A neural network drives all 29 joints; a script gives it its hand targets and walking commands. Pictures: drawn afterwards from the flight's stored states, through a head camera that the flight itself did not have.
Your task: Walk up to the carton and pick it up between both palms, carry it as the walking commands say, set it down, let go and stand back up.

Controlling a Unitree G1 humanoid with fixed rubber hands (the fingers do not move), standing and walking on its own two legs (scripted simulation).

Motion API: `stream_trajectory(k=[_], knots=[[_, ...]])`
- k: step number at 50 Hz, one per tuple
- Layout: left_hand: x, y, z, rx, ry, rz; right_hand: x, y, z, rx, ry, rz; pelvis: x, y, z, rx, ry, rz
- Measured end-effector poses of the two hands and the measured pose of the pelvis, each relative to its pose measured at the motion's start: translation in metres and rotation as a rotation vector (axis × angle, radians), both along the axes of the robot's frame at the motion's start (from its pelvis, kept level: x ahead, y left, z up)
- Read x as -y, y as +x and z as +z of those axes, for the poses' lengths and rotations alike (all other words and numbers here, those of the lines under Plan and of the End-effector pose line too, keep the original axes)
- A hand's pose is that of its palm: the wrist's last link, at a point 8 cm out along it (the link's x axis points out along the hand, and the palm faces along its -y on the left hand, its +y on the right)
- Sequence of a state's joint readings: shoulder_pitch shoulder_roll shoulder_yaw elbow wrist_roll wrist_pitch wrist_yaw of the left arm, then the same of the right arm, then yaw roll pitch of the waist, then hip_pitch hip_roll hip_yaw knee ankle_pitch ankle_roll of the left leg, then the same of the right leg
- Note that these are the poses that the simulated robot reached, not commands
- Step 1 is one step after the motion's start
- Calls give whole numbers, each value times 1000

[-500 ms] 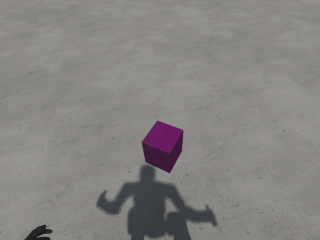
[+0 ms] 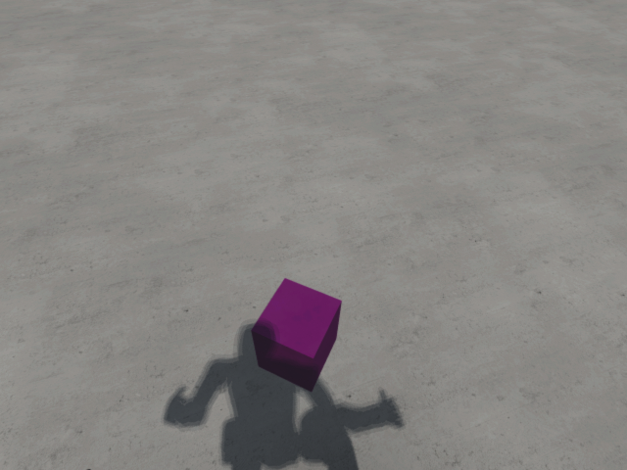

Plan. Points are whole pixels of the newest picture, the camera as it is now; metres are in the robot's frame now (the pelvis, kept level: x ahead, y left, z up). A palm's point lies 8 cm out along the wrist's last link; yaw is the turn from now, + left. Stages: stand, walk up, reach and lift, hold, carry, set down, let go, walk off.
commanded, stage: walk up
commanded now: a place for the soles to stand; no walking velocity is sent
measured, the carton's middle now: (298, 335) +0.65 +0.04 -0.64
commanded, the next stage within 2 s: none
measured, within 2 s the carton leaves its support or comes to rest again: neither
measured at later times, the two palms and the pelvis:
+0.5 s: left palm (83, 450) +0.20 +0.32 -0.11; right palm (538, 389) +0.27 -0.33 -0.08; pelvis +0.14 +0.00 -0.01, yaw +1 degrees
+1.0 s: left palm (112, 375) +0.29 +0.30 -0.08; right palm (536, 379) +0.28 -0.33 -0.09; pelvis +0.17 -0.01 +0.01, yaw +0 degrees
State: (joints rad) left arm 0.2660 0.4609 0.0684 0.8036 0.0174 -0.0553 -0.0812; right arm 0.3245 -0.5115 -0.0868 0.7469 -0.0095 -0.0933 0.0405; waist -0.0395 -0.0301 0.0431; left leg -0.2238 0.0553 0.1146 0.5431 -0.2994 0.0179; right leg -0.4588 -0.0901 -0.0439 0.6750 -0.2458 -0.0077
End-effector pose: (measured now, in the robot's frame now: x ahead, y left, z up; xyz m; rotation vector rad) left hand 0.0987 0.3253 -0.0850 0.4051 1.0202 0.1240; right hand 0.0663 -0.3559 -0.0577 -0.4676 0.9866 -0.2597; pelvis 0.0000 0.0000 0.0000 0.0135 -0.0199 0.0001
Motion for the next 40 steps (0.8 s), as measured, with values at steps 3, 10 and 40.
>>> stream_trajectory(k=[3, 10, 40], knots=[[5, 38, 8, 52, 43, -13, 13, 10, -18, -42, 17, -12, 13, 25, -8, 4, -1, -2], [2, 65, 28, 85, 101, 56, -1, 72, -38, -77, 88, 38, 22, 71, -4, 3, -16, 15], [16, 178, -6, -15, 22, 74, -31, 230, -27, -2, 100, 8, 10, 165, 3, 10, -16, 0]])
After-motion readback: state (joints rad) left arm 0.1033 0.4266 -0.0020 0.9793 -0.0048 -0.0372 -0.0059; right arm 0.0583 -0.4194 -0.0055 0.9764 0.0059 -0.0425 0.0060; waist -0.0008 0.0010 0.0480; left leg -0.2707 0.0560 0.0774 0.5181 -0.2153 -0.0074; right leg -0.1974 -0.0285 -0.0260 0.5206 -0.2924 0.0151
